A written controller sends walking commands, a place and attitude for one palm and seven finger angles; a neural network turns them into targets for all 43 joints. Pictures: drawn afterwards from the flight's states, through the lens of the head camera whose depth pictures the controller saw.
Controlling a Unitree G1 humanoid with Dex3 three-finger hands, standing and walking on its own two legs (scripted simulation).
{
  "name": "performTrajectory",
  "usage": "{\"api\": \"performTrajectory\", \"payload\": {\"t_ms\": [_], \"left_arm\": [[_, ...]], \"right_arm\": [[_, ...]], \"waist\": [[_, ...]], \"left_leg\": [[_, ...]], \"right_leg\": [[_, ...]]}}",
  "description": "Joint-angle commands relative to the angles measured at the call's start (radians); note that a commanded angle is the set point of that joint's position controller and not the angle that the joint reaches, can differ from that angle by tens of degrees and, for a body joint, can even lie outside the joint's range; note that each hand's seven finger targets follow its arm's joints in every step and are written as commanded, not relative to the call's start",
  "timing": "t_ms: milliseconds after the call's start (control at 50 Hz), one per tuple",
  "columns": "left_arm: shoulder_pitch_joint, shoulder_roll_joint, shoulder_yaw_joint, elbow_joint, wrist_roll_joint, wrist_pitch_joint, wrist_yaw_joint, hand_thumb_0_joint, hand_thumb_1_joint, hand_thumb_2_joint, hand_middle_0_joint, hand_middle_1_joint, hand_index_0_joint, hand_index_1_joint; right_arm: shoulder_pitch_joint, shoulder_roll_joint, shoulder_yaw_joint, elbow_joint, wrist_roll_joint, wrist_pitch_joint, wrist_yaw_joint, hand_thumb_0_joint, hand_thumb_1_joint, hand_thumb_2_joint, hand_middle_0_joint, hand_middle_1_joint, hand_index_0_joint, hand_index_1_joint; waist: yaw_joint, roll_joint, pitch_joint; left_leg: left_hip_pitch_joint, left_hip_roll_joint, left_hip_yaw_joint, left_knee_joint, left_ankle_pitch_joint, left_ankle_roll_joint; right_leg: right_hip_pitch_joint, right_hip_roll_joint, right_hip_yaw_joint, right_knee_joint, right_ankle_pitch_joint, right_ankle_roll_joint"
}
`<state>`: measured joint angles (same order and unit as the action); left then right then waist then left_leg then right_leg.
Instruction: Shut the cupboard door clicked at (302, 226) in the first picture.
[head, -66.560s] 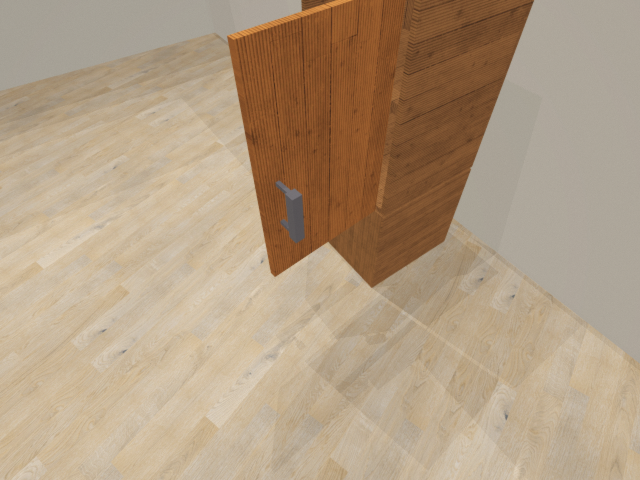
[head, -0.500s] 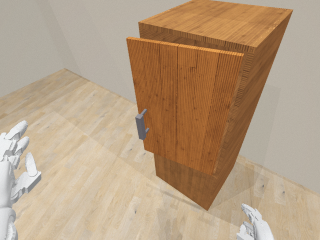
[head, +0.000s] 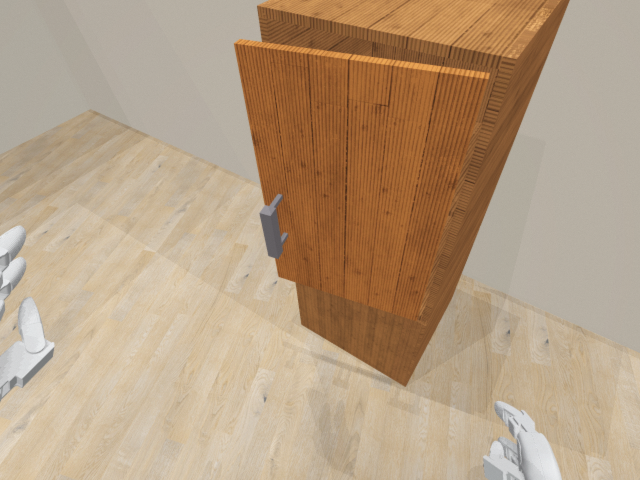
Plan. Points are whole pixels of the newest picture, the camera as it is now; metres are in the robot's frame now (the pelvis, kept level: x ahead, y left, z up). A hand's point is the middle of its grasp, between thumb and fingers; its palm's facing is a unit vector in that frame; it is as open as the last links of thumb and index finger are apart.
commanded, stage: step back with the hand held close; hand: left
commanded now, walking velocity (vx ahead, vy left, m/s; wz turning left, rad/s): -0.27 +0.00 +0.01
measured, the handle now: (276, 226) +0.61 +0.14 -0.11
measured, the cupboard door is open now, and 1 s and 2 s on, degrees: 12 12 12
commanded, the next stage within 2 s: stop stepping back and stand still in 1.10 s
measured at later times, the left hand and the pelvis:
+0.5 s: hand out of the picture +0.11 +0.28 +0.16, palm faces +0.49 -0.75 -0.44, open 7.4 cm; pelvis -0.08 +0.00 -0.01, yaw +2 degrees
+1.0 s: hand out of the picture +0.02 +0.29 +0.17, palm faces +0.49 -0.77 -0.42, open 7.4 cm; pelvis -0.15 +0.02 -0.02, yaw +4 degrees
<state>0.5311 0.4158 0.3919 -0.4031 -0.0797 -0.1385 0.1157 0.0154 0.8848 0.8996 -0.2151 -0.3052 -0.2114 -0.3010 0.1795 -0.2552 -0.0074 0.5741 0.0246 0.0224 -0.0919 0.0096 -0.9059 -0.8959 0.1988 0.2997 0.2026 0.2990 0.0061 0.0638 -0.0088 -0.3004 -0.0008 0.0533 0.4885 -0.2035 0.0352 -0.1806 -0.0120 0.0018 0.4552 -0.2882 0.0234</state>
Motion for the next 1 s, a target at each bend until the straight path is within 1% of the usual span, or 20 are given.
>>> {"api": "performTrajectory", "payload": {"t_ms": [0, 60, 220, 260, 320, 380, 420, 460, 540, 600, 660, 680, 720, 780, 800, 820, 840, 900, 940, 980], "left_arm": [[-0.004, 0.202, 0.159, -0.218, -0.005, -0.061, 0.030, 0.000, 0.900, 0.900, -0.200, -0.300, -0.200, -0.300], [0.004, 0.194, 0.154, -0.238, -0.004, -0.069, 0.032, 0.000, 0.900, 0.900, -0.200, -0.300, -0.200, -0.300], [-0.009, 0.216, 0.204, -0.254, 0.022, -0.123, 0.042, 0.000, 0.900, 0.900, -0.200, -0.300, -0.200, -0.300], [-0.024, 0.178, 0.177, -0.253, 0.025, -0.135, 0.042, 0.000, 0.900, 0.900, -0.200, -0.300, -0.200, -0.300], [-0.043, 0.198, 0.197, -0.261, 0.036, -0.149, 0.045, 0.000, 0.900, 0.900, -0.200, -0.300, -0.200, -0.300], [-0.072, 0.170, 0.165, -0.271, 0.037, -0.158, 0.048, 0.000, 0.900, 0.900, -0.200, -0.300, -0.200, -0.300], [-0.087, 0.203, 0.186, -0.279, 0.041, -0.160, 0.053, 0.000, 0.900, 0.900, -0.200, -0.300, -0.200, -0.300], [-0.091, 0.175, 0.144, -0.277, 0.033, -0.162, 0.060, 0.000, 0.900, 0.900, -0.200, -0.300, -0.200, -0.300], [-0.092, 0.205, 0.155, -0.271, 0.029, -0.169, 0.079, 0.000, 0.900, 0.900, -0.200, -0.300, -0.200, -0.300], [-0.072, 0.219, 0.174, -0.274, 0.025, -0.180, 0.083, 0.000, 0.900, 0.900, -0.200, -0.300, -0.200, -0.300], [-0.036, 0.211, 0.211, -0.289, 0.034, -0.194, 0.073, 0.000, 0.900, 0.900, -0.200, -0.300, -0.200, -0.300], [-0.034, 0.219, 0.228, -0.307, 0.031, -0.200, 0.066, 0.000, 0.900, 0.900, -0.200, -0.300, -0.200, -0.300], [0.005, 0.257, 0.272, -0.320, 0.026, -0.209, 0.056, 0.000, 0.900, 0.900, -0.200, -0.300, -0.200, -0.300], [0.057, 0.226, 0.252, -0.304, 0.007, -0.209, 0.048, 0.000, 0.900, 0.900, -0.200, -0.300, -0.200, -0.300], [0.053, 0.233, 0.253, -0.303, 0.000, -0.212, 0.049, 0.000, 0.900, 0.900, -0.200, -0.300, -0.200, -0.300], [0.058, 0.235, 0.245, -0.290, -0.006, -0.219, 0.054, 0.000, 0.900, 0.900, -0.200, -0.300, -0.200, -0.300], [0.006, 0.191, 0.168, -0.309, -0.006, -0.214, 0.052, 0.000, 0.900, 0.900, -0.200, -0.300, -0.200, -0.300], [-0.070, 0.242, 0.165, -0.314, 0.017, -0.188, 0.070, 0.000, 0.900, 0.900, -0.200, -0.300, -0.200, -0.300], [-0.104, 0.244, 0.161, -0.303, 0.023, -0.177, 0.074, 0.000, 0.900, 0.900, -0.200, -0.300, -0.200, -0.300], [-0.146, 0.241, 0.156, -0.282, 0.024, -0.178, 0.065, 0.000, 0.900, 0.900, -0.200, -0.300, -0.200, -0.300]], "right_arm": [[-0.095, -0.103, -0.040, -0.181, -0.002, -0.033, -0.010, 0.000, -0.900, -0.900, 0.200, 0.300, 0.200, 0.300], [-0.100, -0.106, -0.039, -0.188, -0.001, -0.039, -0.010, 0.000, -0.900, -0.900, 0.200, 0.300, 0.200, 0.300], [-0.096, -0.123, -0.042, -0.185, -0.007, -0.084, -0.013, 0.000, -0.900, -0.900, 0.200, 0.300, 0.200, 0.300], [-0.079, -0.118, -0.038, -0.181, -0.007, -0.098, -0.012, 0.000, -0.900, -0.900, 0.200, 0.300, 0.200, 0.300], [-0.067, -0.127, -0.045, -0.166, -0.011, -0.121, -0.010, 0.000, -0.900, -0.900, 0.200, 0.300, 0.200, 0.300], [-0.053, -0.116, -0.044, -0.159, -0.013, -0.138, -0.008, 0.000, -0.900, -0.900, 0.200, 0.300, 0.200, 0.300], [-0.051, -0.117, -0.045, -0.145, -0.025, -0.148, -0.005, 0.000, -0.900, -0.900, 0.200, 0.300, 0.200, 0.300], [-0.045, -0.094, -0.037, -0.130, -0.027, -0.149, -0.001, 0.000, -0.900, -0.900, 0.200, 0.300, 0.200, 0.300], [-0.036, -0.084, -0.034, -0.107, -0.029, -0.144, -0.001, 0.000, -0.900, -0.900, 0.200, 0.300, 0.200, 0.300], [-0.044, -0.094, -0.034, -0.115, -0.023, -0.144, -0.005, 0.000, -0.900, -0.900, 0.200, 0.300, 0.200, 0.300], [-0.079, -0.117, -0.038, -0.139, -0.019, -0.158, -0.010, 0.000, -0.900, -0.900, 0.200, 0.300, 0.200, 0.300], [-0.080, -0.111, -0.048, -0.138, -0.022, -0.164, -0.008, 0.000, -0.900, -0.900, 0.200, 0.300, 0.200, 0.300], [-0.081, -0.112, -0.057, -0.139, -0.029, -0.180, 0.000, 0.000, -0.900, -0.900, 0.200, 0.300, 0.200, 0.300], [-0.081, -0.105, -0.052, -0.126, -0.032, -0.185, 0.013, 0.000, -0.900, -0.900, 0.200, 0.300, 0.200, 0.300], [-0.073, -0.098, -0.049, -0.113, -0.034, -0.185, 0.016, 0.000, -0.900, -0.900, 0.200, 0.300, 0.200, 0.300], [-0.038, -0.079, -0.052, -0.090, -0.037, -0.184, 0.020, 0.000, -0.900, -0.900, 0.200, 0.300, 0.200, 0.300], [-0.038, -0.062, -0.047, -0.082, -0.021, -0.183, 0.022, 0.000, -0.900, -0.900, 0.200, 0.300, 0.200, 0.300], [-0.057, -0.069, -0.048, -0.079, -0.024, -0.169, 0.007, 0.000, -0.900, -0.900, 0.200, 0.300, 0.200, 0.300], [-0.061, -0.061, -0.039, -0.071, -0.032, -0.155, -0.003, 0.000, -0.900, -0.900, 0.200, 0.300, 0.200, 0.300], [-0.080, -0.074, -0.037, -0.083, -0.025, -0.152, -0.013, 0.000, -0.900, -0.900, 0.200, 0.300, 0.200, 0.300]], "waist": [[0.006, -0.007, -0.176], [0.007, 0.026, -0.164], [0.003, 0.084, -0.094], [-0.001, 0.083, -0.077], [-0.001, 0.084, -0.093], [-0.007, 0.042, -0.075], [-0.008, -0.002, -0.060], [-0.014, -0.051, -0.049], [-0.023, -0.092, -0.051], [-0.024, -0.020, -0.047], [-0.004, 0.181, -0.081], [0.004, 0.194, -0.113], [0.007, 0.155, -0.159], [-0.001, 0.147, -0.127], [-0.005, 0.103, -0.117], [-0.022, 0.033, -0.152], [-0.028, -0.094, -0.199], [-0.034, -0.167, -0.147], [-0.042, -0.142, -0.082], [-0.034, -0.050, -0.025]], "left_leg": [[0.108, 0.095, -0.078, -0.058, 0.351, 0.000], [0.046, 0.108, -0.096, -0.097, 0.240, 0.005], [-0.294, 0.141, -0.183, -0.237, -0.348, 0.049], [-0.352, 0.151, -0.196, -0.247, -0.409, 0.054], [-0.378, 0.154, -0.201, -0.234, -0.460, 0.057], [-0.350, 0.124, -0.158, -0.156, -0.452, 0.042], [-0.283, 0.090, -0.136, -0.086, -0.415, 0.024], [-0.174, 0.053, -0.101, 0.007, -0.302, -0.004], [-0.076, 0.026, -0.084, 0.075, -0.216, -0.023], [-0.124, 0.060, -0.140, -0.029, -0.289, -0.007], [-0.444, 0.208, -0.319, -0.314, -0.557, 0.062], [-0.450, 0.237, -0.340, -0.322, -0.531, 0.074], [-0.393, 0.244, -0.324, -0.284, -0.467, 0.075], [-0.352, 0.199, -0.230, -0.207, -0.410, 0.036], [-0.278, 0.173, -0.199, -0.157, -0.345, 0.015], [-0.095, 0.134, -0.140, -0.046, -0.148, -0.019], [0.032, 0.084, -0.062, 0.051, -0.039, -0.047], [0.131, 0.034, -0.025, 0.217, -0.066, -0.061], [0.116, 0.035, -0.045, 0.182, 0.001, -0.059], [0.068, 0.078, -0.101, 0.028, -0.027, -0.033]], "right_leg": [[0.006, -0.027, 0.004, 0.005, 0.358, -0.017], [0.017, -0.015, 0.004, 0.025, 0.274, -0.013], [0.150, 0.032, 0.003, 0.106, 0.119, -0.002], [0.161, 0.038, 0.001, 0.134, 0.092, -0.001], [0.174, 0.044, 0.009, 0.145, 0.067, -0.002], [0.088, 0.014, 0.045, 0.089, -0.025, -0.017], [-0.020, -0.022, 0.098, 0.004, -0.127, -0.038], [-0.159, -0.080, 0.149, -0.083, -0.175, -0.066], [-0.270, -0.117, 0.141, -0.136, -0.185, -0.077], [-0.240, -0.053, 0.068, -0.077, -0.216, -0.046], [0.104, 0.089, -0.018, 0.249, -0.080, -0.007], [0.141, 0.106, -0.022, 0.307, -0.039, -0.008], [0.143, 0.113, -0.005, 0.292, -0.040, -0.017], [0.084, 0.063, 0.040, 0.153, -0.071, -0.057], [0.004, 0.028, 0.090, 0.073, -0.068, -0.075], [-0.119, -0.054, 0.177, -0.028, 0.018, -0.104], [-0.183, -0.097, 0.203, -0.052, 0.127, -0.101], [-0.367, -0.188, 0.261, -0.127, 0.115, -0.112], [-0.397, -0.167, 0.213, -0.097, 0.167, -0.103], [-0.392, -0.046, 0.129, -0.058, 0.011, -0.051]]}}
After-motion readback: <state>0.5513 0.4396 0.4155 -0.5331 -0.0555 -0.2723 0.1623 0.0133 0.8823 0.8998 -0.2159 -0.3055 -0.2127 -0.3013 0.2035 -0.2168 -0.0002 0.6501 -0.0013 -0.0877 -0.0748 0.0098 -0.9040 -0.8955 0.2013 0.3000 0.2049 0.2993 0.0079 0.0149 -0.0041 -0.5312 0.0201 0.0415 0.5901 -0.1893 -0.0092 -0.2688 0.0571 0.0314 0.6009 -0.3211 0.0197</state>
